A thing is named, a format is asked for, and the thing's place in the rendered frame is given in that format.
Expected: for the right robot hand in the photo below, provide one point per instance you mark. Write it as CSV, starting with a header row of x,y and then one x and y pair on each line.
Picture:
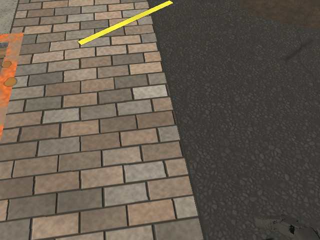
x,y
288,226

